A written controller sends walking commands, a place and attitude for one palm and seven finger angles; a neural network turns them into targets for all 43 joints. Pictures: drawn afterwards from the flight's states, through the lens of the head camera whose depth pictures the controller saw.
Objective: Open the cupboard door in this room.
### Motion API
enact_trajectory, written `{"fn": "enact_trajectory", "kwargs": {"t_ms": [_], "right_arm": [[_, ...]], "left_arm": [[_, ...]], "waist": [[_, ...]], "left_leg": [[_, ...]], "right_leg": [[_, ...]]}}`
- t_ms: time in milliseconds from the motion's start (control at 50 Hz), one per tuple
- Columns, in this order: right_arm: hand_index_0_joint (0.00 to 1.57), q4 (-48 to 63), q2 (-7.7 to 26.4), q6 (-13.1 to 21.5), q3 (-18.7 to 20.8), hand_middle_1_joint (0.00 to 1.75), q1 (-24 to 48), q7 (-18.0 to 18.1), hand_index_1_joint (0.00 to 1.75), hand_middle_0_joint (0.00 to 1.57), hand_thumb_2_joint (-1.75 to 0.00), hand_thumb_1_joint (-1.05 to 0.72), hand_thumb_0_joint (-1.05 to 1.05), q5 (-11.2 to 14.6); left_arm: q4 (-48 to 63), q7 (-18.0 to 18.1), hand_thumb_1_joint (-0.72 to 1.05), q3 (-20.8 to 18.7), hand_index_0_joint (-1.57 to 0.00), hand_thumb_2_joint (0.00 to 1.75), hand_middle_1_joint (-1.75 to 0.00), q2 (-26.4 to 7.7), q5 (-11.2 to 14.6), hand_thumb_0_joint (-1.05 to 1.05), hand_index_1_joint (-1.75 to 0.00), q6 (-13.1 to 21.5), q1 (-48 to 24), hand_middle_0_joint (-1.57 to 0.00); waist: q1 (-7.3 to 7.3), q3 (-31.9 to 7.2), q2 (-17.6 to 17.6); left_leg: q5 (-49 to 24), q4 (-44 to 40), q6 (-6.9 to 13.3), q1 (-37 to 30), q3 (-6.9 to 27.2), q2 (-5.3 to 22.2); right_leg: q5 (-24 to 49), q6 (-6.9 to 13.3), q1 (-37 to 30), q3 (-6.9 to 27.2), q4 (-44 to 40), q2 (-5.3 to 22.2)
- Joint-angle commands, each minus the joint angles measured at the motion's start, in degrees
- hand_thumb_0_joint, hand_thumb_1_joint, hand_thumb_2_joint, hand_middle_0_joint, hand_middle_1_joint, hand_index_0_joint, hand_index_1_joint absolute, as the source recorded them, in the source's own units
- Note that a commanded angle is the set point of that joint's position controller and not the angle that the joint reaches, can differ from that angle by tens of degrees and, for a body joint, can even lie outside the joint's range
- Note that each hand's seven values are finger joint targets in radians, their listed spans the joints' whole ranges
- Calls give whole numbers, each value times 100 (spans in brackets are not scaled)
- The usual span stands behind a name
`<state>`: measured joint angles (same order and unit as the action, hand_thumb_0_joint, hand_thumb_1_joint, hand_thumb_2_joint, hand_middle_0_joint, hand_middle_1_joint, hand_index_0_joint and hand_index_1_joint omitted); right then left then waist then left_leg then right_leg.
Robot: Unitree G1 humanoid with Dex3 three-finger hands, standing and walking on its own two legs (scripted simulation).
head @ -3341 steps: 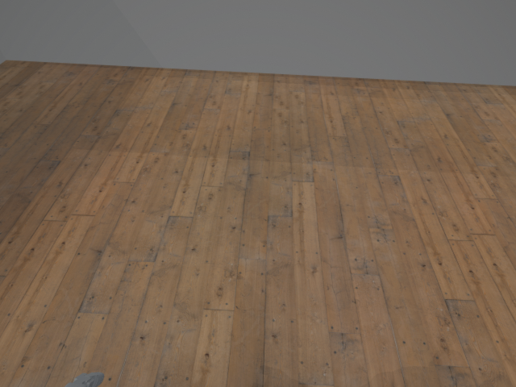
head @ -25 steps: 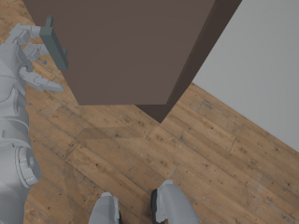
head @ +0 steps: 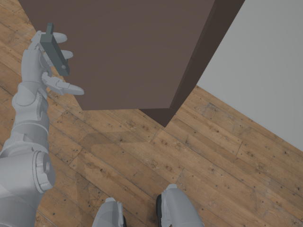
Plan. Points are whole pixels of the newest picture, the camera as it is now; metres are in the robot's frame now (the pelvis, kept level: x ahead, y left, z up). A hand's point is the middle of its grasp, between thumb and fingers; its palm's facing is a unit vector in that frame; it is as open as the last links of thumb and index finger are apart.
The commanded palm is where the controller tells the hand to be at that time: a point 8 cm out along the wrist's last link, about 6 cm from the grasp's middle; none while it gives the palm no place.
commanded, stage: slide the fingers in behind the handle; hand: left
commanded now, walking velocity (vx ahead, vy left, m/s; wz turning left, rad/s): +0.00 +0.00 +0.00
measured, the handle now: (57, 50) +0.56 +0.20 +0.05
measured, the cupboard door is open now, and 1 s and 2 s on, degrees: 40 40 73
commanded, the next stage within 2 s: close the thumb around the handle in 0.32 s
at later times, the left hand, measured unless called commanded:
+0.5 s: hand (63, 67) +0.51 +0.18 +0.05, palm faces -0.04 -1.00 -0.04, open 13.9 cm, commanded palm +0.49 +0.23 +0.05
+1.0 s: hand (61, 67) +0.51 +0.19 +0.05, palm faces -0.06 -1.00 -0.04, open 6.3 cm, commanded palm +0.49 +0.23 +0.05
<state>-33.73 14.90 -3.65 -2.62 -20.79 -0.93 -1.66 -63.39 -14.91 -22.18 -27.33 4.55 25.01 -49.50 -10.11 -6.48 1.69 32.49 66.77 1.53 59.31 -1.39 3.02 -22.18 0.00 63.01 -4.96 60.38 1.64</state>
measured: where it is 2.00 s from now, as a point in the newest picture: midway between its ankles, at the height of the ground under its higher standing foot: outside the picture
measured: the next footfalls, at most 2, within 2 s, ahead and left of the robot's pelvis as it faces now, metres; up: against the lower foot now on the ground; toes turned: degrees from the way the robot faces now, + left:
none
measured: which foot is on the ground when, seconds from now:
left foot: down 0.00-1.00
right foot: down 0.00-1.00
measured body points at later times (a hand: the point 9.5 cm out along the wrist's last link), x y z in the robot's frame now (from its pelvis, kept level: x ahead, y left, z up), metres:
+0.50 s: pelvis +0.00 +0.00 +0.00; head +0.16 +0.02 +0.42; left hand +0.51 +0.24 +0.05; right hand +0.02 -0.27 -0.11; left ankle -0.02 +0.10 -0.65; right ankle +0.05 -0.13 -0.65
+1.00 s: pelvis +0.00 +0.00 +0.00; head +0.16 +0.03 +0.42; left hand +0.51 +0.24 +0.05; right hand +0.02 -0.26 -0.11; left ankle -0.02 +0.10 -0.65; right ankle +0.05 -0.13 -0.65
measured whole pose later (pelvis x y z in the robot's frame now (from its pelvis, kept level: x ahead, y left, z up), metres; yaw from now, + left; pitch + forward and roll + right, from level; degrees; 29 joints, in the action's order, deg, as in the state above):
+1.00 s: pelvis +0.00 +0.00 +0.00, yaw +0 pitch +26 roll -3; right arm -34.2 15.5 -3.0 -2.7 -20.8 -0.4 -1.6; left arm -64.4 -17.6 -21.9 -28.9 4.9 24.8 -50.7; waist -10.1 -6.2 1.5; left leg 32.6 67.2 1.7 60.3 -0.9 2.8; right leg -22.2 -0.1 63.7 -5.2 60.5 1.7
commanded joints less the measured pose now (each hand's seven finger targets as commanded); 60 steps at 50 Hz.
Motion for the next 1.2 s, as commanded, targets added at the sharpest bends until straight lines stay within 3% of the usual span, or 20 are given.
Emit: {"fn": "enact_trajectory", "kwargs": {"t_ms": [0,80,200,240,280,340,400,460,560,640,680,740,840,880,900,940,980,1040,1100,1180], "right_arm": [[20,258,1065,54,353,30,-994,76,30,20,-90,-90,0,10],[20,258,1093,95,369,30,-1010,113,30,20,-90,-90,0,0],[20,222,1106,118,349,30,-1012,131,30,20,-90,-90,0,14],[20,235,1108,121,357,30,-1019,131,30,20,-90,-90,0,9],[20,247,1110,137,366,30,-1042,123,30,20,-90,-90,0,5],[20,238,1099,121,362,30,-1023,109,30,20,-90,-90,0,15],[20,253,1106,118,373,30,-1041,109,30,20,-90,-90,0,11],[20,280,1099,124,359,30,-1035,120,30,20,-90,-90,0,6],[20,281,1088,128,347,30,-1028,116,30,20,-90,-90,0,3],[20,222,1107,128,349,30,-1034,115,30,20,-90,-90,0,2],[20,247,1109,131,371,30,-1049,114,30,20,-90,-90,0,-9],[20,240,1103,104,356,30,-1027,102,30,20,-90,-90,0,11],[20,251,1101,124,355,30,-1022,121,30,20,-90,-90,0,-1],[20,218,1109,132,379,30,-1055,106,30,20,-90,-90,0,-14],[20,197,1111,120,372,30,-1051,108,30,20,-90,-90,0,0],[20,194,1138,110,373,30,-1046,105,30,20,-90,-90,0,-1],[20,199,1123,121,388,30,-1058,114,30,20,-90,-90,0,-11],[20,232,1108,87,357,30,-1013,108,30,20,-90,-90,0,-3],[20,237,1094,93,373,30,-1044,97,30,20,-90,-90,0,-30],[20,242,1093,93,374,30,-1013,91,30,20,-90,-90,0,-23]], "left_arm": [[969,-41,-50,-139,-30,30,-120,-1453,11,0,-120,363,-2389,-30],[1189,-107,-50,-301,-30,30,-120,-1639,108,0,-120,423,-2573,-30],[911,-222,-50,-240,-30,30,-120,-1625,102,0,-120,345,-2582,-30],[984,-218,-50,-215,-30,30,-120,-1579,112,0,-120,328,-2591,-30],[1187,-234,-50,-228,-30,30,-120,-1616,132,0,-120,386,-2621,-30],[1046,-220,-50,-134,-30,30,-120,-1469,133,0,-120,316,-2570,-30],[1151,-190,-50,-243,-30,30,-120,-1602,119,0,-120,335,-2500,-30],[1141,-160,-33,-204,-31,37,-122,-1534,139,0,-122,329,-2517,-31],[1110,-156,-5,-154,-33,49,-125,-1480,130,0,-125,337,-2585,-33],[1016,-169,17,-247,-35,59,-127,-1596,122,0,-127,333,-2559,-35],[1205,-194,28,-326,-36,64,-128,-1688,121,0,-128,388,-2494,-36],[918,-220,45,-231,-37,71,-130,-1536,143,0,-130,281,-2348,-37],[1259,-234,73,-232,-39,83,-133,-1627,128,0,-133,352,-2611,-39],[1248,-239,84,-158,-40,88,-134,-1471,178,0,-134,384,-2563,-40],[1070,-240,90,-149,-40,90,-135,-1454,179,0,-135,360,-2483,-40],[1064,-232,90,-168,-40,90,-135,-1491,166,0,-135,335,-2530,-40],[1243,-223,90,-158,-40,90,-135,-1474,168,0,-135,375,-2629,-40],[1048,-115,90,-230,-40,90,-135,-1485,167,0,-135,308,-2455,-40],[1256,-32,90,-207,-40,90,-135,-1506,65,0,-135,392,-2554,-40],[1235,-25,90,-165,-40,90,-135,-1482,51,0,-135,441,-2494,-40]], "waist": [[-73,-2688,519],[-56,-3160,653],[-103,-2871,602],[-120,-2974,574],[-52,-3308,838],[-109,-3005,668],[-32,-3187,791],[-103,-3023,620],[-111,-2919,727],[-97,-2979,645],[-20,-3333,834],[-83,-2866,487],[-62,-3085,881],[-105,-3207,876],[-110,-2990,711],[-108,-2952,634],[-83,-3200,947],[-77,-2874,669],[-45,-3135,908],[-55,-3037,807]], "left_leg": [[-2419,-852,-72,-1211,353,-214],[-2510,-795,-60,-1393,351,-227],[-2345,-762,-40,-1150,339,-227],[-2352,-757,-28,-1198,335,-226],[-2681,-737,-68,-1475,372,-227],[-2521,-752,-53,-1298,354,-221],[-2645,-748,-72,-1419,362,-224],[-2606,-758,-31,-1330,356,-225],[-2635,-770,-50,-1373,373,-220],[-2567,-762,-64,-1314,373,-213],[-2881,-732,-90,-1558,384,-210],[-2590,-780,-65,-1254,361,-200],[-2690,-798,-90,-1519,394,-204],[-2993,-747,-125,-1766,450,-172],[-2890,-769,-132,-1661,464,-167],[-2688,-797,-112,-1551,465,-179],[-2999,-772,-164,-1821,495,-175],[-2776,-812,-127,-1519,447,-189],[-3006,-779,-159,-1735,484,-188],[-2930,-797,-150,-1710,456,-179]], "right_leg": [[1611,123,-2047,283,-406,-306],[1707,123,-2152,325,-382,-302],[1609,123,-2052,331,-376,-295],[1607,112,-2067,341,-399,-294],[1808,144,-2084,319,-318,-302],[1714,117,-2041,312,-368,-303],[1791,133,-2096,315,-348,-303],[1801,141,-2090,300,-366,-318],[1741,149,-1975,276,-362,-321],[1732,126,-2053,298,-370,-308],[1915,143,-2099,292,-306,-308],[1760,118,-2076,276,-382,-319],[1730,140,-1996,275,-358,-313],[1797,139,-1814,224,-336,-326],[1707,134,-1788,201,-352,-331],[1571,132,-1808,207,-369,-329],[1671,143,-1727,190,-325,-318],[1619,128,-1816,193,-365,-322],[1709,142,-1781,195,-299,-316],[1684,135,-1800,205,-340,-321]]}}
